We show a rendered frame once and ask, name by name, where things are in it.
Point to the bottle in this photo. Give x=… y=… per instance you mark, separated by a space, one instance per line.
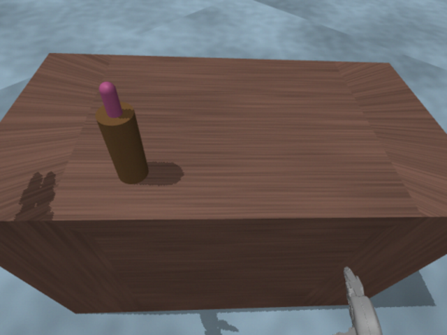
x=120 y=131

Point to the right robot hand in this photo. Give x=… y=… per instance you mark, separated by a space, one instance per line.
x=361 y=309

